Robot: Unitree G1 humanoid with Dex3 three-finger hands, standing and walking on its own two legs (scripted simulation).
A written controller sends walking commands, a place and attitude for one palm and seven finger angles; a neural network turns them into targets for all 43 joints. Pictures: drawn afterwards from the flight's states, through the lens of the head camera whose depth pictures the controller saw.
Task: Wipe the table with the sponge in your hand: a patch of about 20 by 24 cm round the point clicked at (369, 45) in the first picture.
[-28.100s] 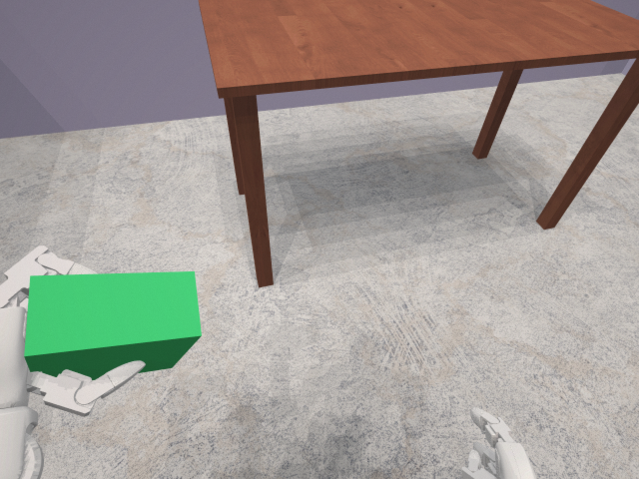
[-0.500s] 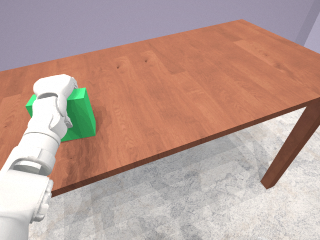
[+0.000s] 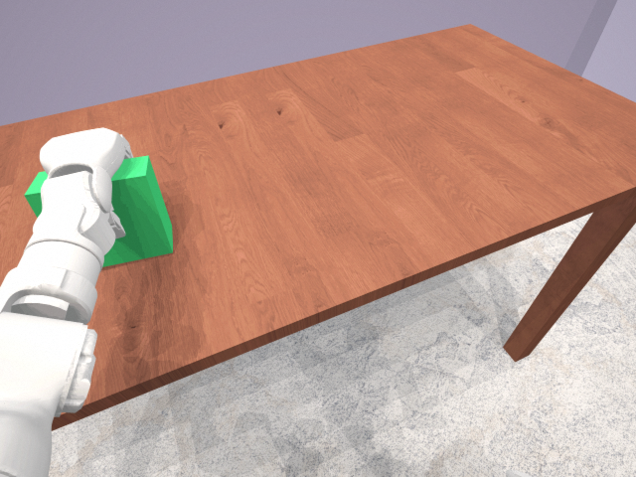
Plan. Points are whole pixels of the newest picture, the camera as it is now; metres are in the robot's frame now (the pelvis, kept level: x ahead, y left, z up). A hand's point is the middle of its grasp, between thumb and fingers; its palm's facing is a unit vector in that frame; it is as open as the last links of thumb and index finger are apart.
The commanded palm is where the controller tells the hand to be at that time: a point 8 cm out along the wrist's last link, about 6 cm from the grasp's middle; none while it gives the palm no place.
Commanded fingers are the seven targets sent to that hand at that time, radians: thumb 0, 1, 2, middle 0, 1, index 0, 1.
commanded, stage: wipe forward along the third lane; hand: left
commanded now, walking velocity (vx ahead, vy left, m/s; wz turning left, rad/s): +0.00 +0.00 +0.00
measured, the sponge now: (114, 227) +0.42 +0.29 +0.11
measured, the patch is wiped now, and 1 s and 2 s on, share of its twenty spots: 1.00 1.00 1.00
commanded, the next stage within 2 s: wipe back along the third lane in 0.04 s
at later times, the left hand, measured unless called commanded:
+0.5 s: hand (102, 192) +0.44 +0.30 +0.16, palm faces +0.05 +0.01 -1.00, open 10.2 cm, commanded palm +0.40 +0.28 +0.17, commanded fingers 0.00 0.10 1.30 -1.20 -1.60 -1.20 -1.60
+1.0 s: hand (101, 210) +0.40 +0.28 +0.16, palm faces +0.15 -0.03 -0.99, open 10.2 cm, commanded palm +0.35 +0.25 +0.17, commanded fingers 0.00 0.10 1.30 -1.20 -1.60 -1.20 -1.60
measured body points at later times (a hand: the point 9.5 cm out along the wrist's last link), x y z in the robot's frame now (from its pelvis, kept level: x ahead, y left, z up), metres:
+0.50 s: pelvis +0.02 +0.02 +0.01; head +0.02 +0.00 +0.45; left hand +0.43 +0.29 +0.21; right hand +0.13 -0.23 -0.13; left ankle +0.04 +0.12 -0.73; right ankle +0.01 -0.09 -0.73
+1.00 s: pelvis +0.06 +0.03 +0.00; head +0.04 -0.01 +0.45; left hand +0.39 +0.28 +0.21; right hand +0.30 -0.17 -0.08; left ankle +0.04 +0.12 -0.73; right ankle +0.01 -0.09 -0.73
